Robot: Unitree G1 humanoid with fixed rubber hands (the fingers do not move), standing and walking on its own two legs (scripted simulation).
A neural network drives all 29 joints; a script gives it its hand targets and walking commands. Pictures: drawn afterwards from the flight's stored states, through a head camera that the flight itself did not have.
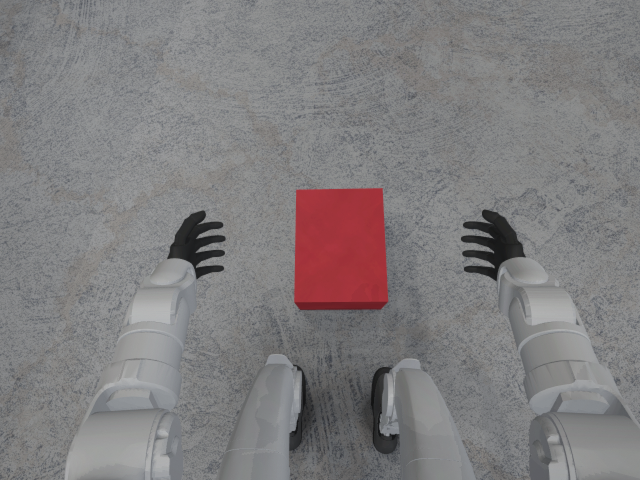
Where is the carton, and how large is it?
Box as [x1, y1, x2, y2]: [294, 188, 387, 309]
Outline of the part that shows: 382,188 296,190 294,302 300,309 371,309 381,308 387,302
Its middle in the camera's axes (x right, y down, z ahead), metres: +0.05 +0.02 +1.05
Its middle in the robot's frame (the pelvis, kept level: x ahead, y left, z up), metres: +0.52 +0.02 -0.61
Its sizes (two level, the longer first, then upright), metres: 0.294 0.225 0.161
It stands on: the floor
